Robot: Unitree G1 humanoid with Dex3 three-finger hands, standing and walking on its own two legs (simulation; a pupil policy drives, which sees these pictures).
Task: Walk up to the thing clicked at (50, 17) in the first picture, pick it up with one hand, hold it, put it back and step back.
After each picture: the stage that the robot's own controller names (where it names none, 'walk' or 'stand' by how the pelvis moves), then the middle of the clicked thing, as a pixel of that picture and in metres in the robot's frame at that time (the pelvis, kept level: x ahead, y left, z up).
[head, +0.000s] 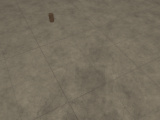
stand; (51, 17) +1.95 +0.42 -0.72
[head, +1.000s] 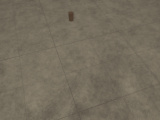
walk; (71, 16) +1.84 +0.24 -0.71
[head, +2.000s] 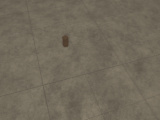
walk; (65, 41) +1.30 +0.18 -0.70
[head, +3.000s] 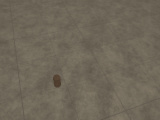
walk; (57, 81) +0.85 +0.19 -0.71
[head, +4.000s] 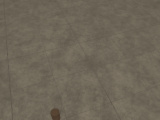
walk; (55, 115) +0.53 +0.19 -0.71
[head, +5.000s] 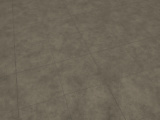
stand; out of the picture +0.35 +0.15 -0.70
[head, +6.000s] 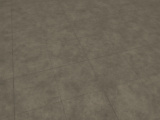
stand; out of the picture +0.34 +0.16 -0.73
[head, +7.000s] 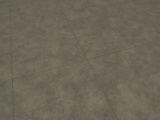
stand; out of the picture +0.33 +0.18 -0.73
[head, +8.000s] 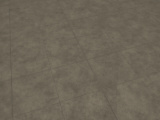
stand; out of the picture +0.31 +0.18 -0.73
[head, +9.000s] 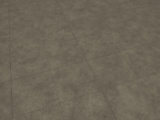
stand; out of the picture +0.31 +0.18 -0.73
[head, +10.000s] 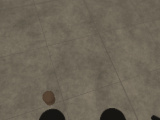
go down; (49, 98) +0.37 +0.17 -0.51
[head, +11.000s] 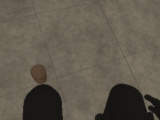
go down; (39, 74) +0.42 +0.20 -0.32
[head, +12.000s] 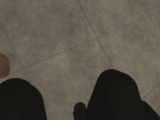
close in; out of the picture +0.39 +0.23 -0.24
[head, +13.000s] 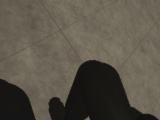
close; out of the picture +0.40 +0.25 -0.22
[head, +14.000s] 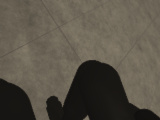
lift; out of the picture +0.38 +0.25 -0.22
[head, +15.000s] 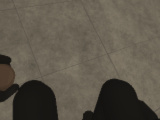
lift; (1, 80) +0.32 +0.26 -0.09
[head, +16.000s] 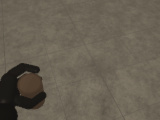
hold; (32, 92) +0.32 +0.17 +0.04
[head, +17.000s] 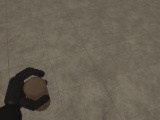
hold; (38, 94) +0.32 +0.16 +0.02
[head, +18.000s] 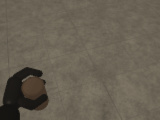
crouch; (36, 94) +0.32 +0.17 +0.01
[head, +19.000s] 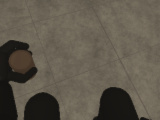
crouch; (24, 66) +0.41 +0.19 -0.08
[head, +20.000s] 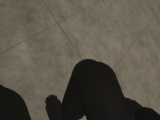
lower; out of the picture +0.41 +0.28 -0.23
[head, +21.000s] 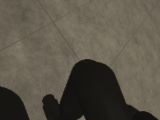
lower; out of the picture +0.41 +0.27 -0.22
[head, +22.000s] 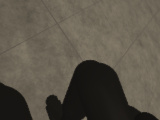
lower; out of the picture +0.40 +0.28 -0.22
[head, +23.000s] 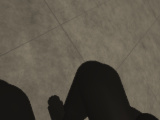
lower; out of the picture +0.39 +0.28 -0.22
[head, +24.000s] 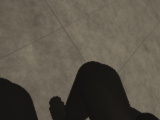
draw back; out of the picture +0.38 +0.25 -0.22
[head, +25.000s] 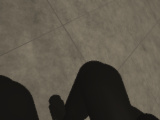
rise; out of the picture +0.37 +0.25 -0.22
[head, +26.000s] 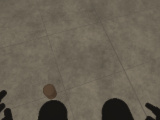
walk; (50, 92) +0.39 +0.18 -0.46
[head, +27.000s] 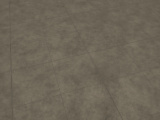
stand; out of the picture +0.33 +0.15 -0.66
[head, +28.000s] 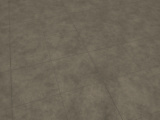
stand; out of the picture +0.33 +0.15 -0.67
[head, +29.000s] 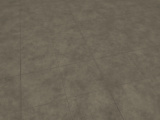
stand; out of the picture +0.35 +0.14 -0.72
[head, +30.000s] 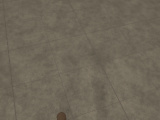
walk; (61, 118) +0.40 +0.11 -0.71
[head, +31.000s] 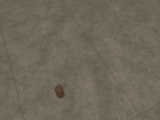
walk; (59, 91) +0.60 +0.19 -0.69
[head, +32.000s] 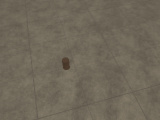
stand; (65, 63) +0.94 +0.17 -0.69
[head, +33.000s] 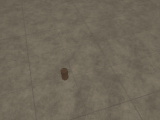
stand; (64, 74) +0.93 +0.18 -0.71
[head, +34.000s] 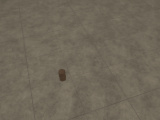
stand; (62, 75) +0.96 +0.20 -0.72
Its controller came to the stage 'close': yes
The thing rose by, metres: 0.72
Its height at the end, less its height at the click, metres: +0.00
